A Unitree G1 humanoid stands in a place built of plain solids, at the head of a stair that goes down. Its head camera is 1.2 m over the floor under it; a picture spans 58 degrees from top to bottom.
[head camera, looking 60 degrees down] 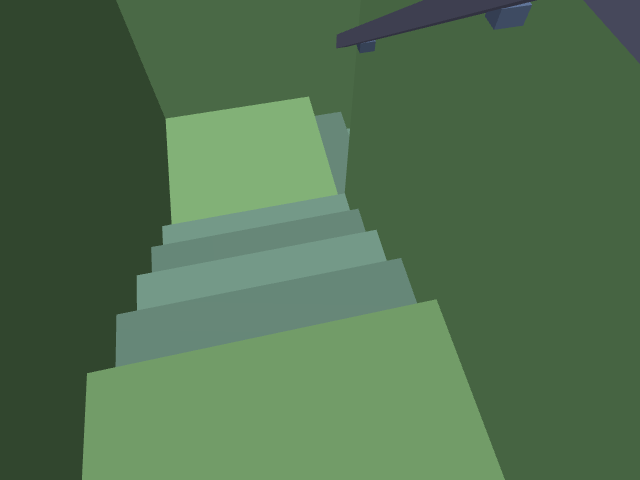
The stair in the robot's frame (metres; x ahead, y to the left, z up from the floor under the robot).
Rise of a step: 0.19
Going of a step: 0.24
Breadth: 1.00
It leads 12 degrees to the left of straight ahead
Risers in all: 5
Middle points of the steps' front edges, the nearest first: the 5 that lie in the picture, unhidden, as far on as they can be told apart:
0.38 0.14 0.00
0.62 0.20 -0.19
0.85 0.25 -0.38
1.09 0.30 -0.57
1.32 0.35 -0.75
